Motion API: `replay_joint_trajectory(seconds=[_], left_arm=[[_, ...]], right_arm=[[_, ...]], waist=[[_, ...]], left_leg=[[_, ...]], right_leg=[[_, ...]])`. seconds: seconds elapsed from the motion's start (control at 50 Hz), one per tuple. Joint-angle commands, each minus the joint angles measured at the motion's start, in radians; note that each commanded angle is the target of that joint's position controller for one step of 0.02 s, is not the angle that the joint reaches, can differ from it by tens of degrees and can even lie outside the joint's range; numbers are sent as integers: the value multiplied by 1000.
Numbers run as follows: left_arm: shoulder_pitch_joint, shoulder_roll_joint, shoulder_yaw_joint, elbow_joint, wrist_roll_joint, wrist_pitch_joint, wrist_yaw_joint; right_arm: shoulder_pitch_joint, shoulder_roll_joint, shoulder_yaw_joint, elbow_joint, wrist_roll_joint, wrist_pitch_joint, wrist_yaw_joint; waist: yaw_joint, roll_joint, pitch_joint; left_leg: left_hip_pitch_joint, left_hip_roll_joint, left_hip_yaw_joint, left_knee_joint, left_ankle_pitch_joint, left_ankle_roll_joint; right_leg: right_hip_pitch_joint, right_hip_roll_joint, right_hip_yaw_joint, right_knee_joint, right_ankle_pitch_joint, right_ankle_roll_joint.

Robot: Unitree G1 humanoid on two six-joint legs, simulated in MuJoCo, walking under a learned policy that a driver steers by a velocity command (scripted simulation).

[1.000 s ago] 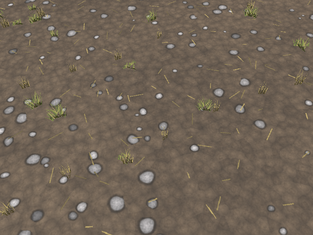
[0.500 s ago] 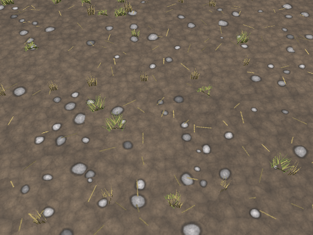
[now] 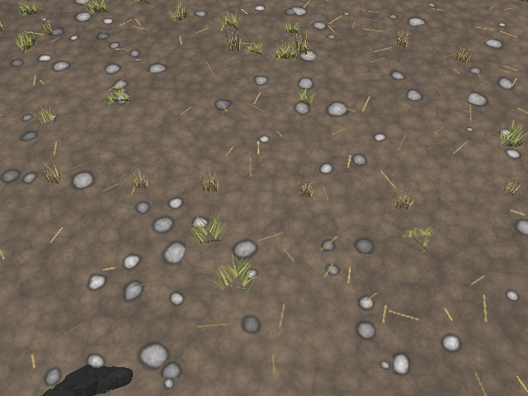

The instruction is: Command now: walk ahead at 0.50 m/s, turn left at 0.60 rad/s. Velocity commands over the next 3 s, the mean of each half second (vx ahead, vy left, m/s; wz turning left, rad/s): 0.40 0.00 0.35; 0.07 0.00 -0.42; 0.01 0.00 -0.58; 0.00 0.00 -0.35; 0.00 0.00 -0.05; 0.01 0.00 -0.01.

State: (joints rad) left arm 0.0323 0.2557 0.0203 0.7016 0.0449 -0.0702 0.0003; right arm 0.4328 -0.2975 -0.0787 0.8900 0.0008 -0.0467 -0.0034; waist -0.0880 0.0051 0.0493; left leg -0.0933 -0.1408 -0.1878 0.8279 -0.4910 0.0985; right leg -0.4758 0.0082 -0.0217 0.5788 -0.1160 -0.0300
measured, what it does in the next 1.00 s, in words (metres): walks ahead: left foot, then right foot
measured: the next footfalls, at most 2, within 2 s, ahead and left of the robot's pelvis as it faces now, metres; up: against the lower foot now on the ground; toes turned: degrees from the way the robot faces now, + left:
left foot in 0.44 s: +0.34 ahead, +0.15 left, +0.00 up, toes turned +14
right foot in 0.90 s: +0.29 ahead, -0.07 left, +0.00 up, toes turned -9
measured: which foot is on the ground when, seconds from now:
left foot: up 0.00-0.42, down 0.44-0.90, up 0.92-1.00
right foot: down 0.00-0.44, up 0.46-0.88, down 0.90-1.00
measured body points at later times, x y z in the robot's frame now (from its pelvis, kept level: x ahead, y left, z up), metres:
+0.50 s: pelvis +0.23 +0.04 +0.01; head +0.27 +0.06 +0.46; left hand +0.16 +0.28 -0.14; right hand +0.46 -0.14 -0.09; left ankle +0.31 +0.14 -0.72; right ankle +0.11 -0.11 -0.67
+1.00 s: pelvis +0.25 +0.01 +0.02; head +0.26 -0.02 +0.46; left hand +0.38 +0.28 -0.09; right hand +0.32 -0.26 -0.12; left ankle +0.28 +0.14 -0.67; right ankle +0.25 -0.07 -0.72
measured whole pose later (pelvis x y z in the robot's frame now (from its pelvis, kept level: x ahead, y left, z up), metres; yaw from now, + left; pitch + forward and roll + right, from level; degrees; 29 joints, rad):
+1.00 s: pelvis +0.25 +0.01 +0.02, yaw -8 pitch +0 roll +2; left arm 0.25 0.25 0.07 0.75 0.02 0.05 0.00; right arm 0.19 -0.27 -0.06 0.81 -0.02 0.05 -0.02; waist 0.01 0.04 0.03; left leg -0.48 0.04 0.08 0.95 -0.44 -0.03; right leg -0.30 0.01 -0.03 0.57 -0.28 -0.06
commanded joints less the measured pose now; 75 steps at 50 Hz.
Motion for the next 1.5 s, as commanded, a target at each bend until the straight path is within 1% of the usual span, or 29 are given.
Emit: replay_joint_trajectory(seconds=[0.02,0.06,0.14,0.24,0.32,0.38,0.42,0.44,0.46,0.48,0.5,0.56,0.6,0.72,0.86,0.88,0.9,0.92,0.94,0.96,1.0,1.06,1.22,1.34,1.36,1.4,1.42,1.44,1.5], left_arm=[[222,158,60,-9,-7,11,12],[184,93,41,6,-7,5,9],[244,104,46,54,-27,-31,-1],[291,114,52,85,-26,-35,-5],[325,119,44,121,-31,-34,-11],[363,149,47,161,-42,-18,-12],[360,152,46,175,-51,-5,-6],[391,116,35,158,-54,-8,-5],[491,-6,4,127,-74,-4,-4],[536,44,16,167,-95,29,20],[463,91,35,159,-74,43,24],[362,77,47,146,-28,74,8],[452,43,50,163,-22,98,5],[298,31,55,88,-15,138,-15],[266,50,59,21,-25,131,-33],[301,69,64,34,-21,120,-29],[317,143,79,29,-12,105,-17],[306,286,110,-1,-19,102,-10],[358,275,121,21,-16,107,4],[305,223,104,17,-21,109,11],[163,168,87,-21,-31,113,11],[186,148,81,-31,-43,101,1],[245,194,99,-34,-28,110,-3],[144,198,104,-55,-37,118,-18],[126,178,98,-63,-46,116,-14],[198,108,83,-79,-38,110,-4],[184,182,99,-69,-6,113,-5],[194,189,108,-47,-12,117,-13],[242,163,102,-17,-24,136,-41]], right_arm=[[10,-104,-10,-95,-18,-7,2],[-59,-76,-5,-103,-26,5,20],[-106,-49,3,-137,-35,40,51],[-278,-28,17,-206,-34,42,72],[-366,30,48,-220,-38,22,72],[-344,5,47,-200,-49,10,54],[-186,-26,39,-135,-68,-15,37],[-97,-87,28,-110,-87,-30,26],[-47,-152,16,-121,-91,-29,13],[-67,-154,3,-132,-20,-17,4],[-103,-118,9,-136,-2,-6,-2],[-247,-18,43,-138,-3,1,-28],[-267,-25,38,-148,-11,-4,-31],[-278,-32,26,-135,-29,13,-39],[-265,-108,-9,-123,-25,50,-23],[-238,-98,-11,-113,-28,59,-20],[-191,-49,-5,-110,-31,72,-11],[-233,-5,9,-175,-18,82,-19],[-303,-32,8,-185,-32,93,-24],[-291,-33,5,-179,-20,95,-20],[-254,-55,-4,-151,-24,78,-14],[-221,-49,-7,-141,-32,77,-7],[-284,-38,9,-200,-16,81,-20],[-176,-42,15,-206,-1,57,-35],[-138,-64,10,-200,-9,49,-43],[-233,-234,-22,-243,-30,54,-48],[-217,-182,-15,-248,-36,56,-39],[-266,-107,6,-257,-26,53,-34],[-325,-77,17,-276,-25,51,-39]], waist=[[103,-93,-183],[90,-63,-65],[73,-112,-45],[95,-94,-7],[111,-100,2],[102,-133,-30],[27,-87,-102],[10,-7,-202],[37,211,-382],[17,192,-503],[26,127,-405],[103,87,-130],[142,129,-149],[118,140,-103],[117,99,-106],[126,29,-96],[118,-203,-59],[119,-362,16],[163,-237,2],[121,-183,2],[66,-154,-21],[75,-85,-108],[132,-126,-93],[64,-127,-114],[44,-94,-115],[103,263,-71],[90,169,-68],[120,98,-52],[136,138,-51]], left_leg=[[-526,98,61,469,69,-10],[-489,158,87,384,156,-26],[-497,191,114,343,206,-43],[-613,217,147,185,365,-66],[-400,155,233,-142,451,-63],[-313,130,248,-259,421,-39],[-103,115,239,-434,548,-12],[120,254,148,-394,890,1],[434,601,-142,-274,1450,131],[419,637,-157,-281,1509,218],[303,572,-57,-328,1384,185],[-50,434,120,-504,1011,76],[-91,469,174,-508,1042,123],[-195,444,267,-576,450,109],[-205,495,288,-455,258,39],[-245,457,324,-364,211,-19],[-333,346,417,-123,72,-97],[-556,156,371,43,-160,-158],[-536,171,231,204,-137,-149],[-528,181,189,242,-41,-142],[-507,175,177,228,117,-123],[-485,154,173,249,138,-131],[-418,124,148,-14,77,-135],[-142,75,157,-350,162,-92],[-34,125,118,-488,232,-78],[-18,545,-314,-641,298,97],[-95,565,-272,-601,420,163],[-125,493,-164,-581,470,147],[-62,354,64,-534,604,84]], right_leg=[[556,-416,636,-305,-351,-171],[387,-313,365,-349,-169,-124],[335,-282,160,-400,87,-124],[379,-267,-7,-437,163,-128],[324,-217,-111,-374,497,-103],[423,-224,-64,-274,643,-87],[425,-179,-66,-67,630,-50],[299,-138,-76,87,358,-20],[48,-28,-95,388,-423,13],[22,14,26,565,-588,7],[-6,-18,61,608,-544,3],[34,-67,41,530,-353,23],[63,-49,12,596,-316,46],[66,-74,-25,366,-211,44],[234,-37,-85,47,-226,-20],[295,-29,-47,-70,-175,-38],[301,-192,213,-287,-134,-74],[272,-407,559,-354,94,-206],[233,-400,515,-348,110,-271],[216,-332,417,-329,50,-252],[239,-212,295,-306,54,-184],[333,-193,277,-258,246,-194],[350,-190,412,-231,143,-223],[238,-122,490,-168,187,-140],[160,-75,467,-128,73,-86],[-101,189,117,236,-457,14],[-61,94,130,432,-465,23],[-36,83,140,505,-404,25],[-64,70,92,592,-289,64]])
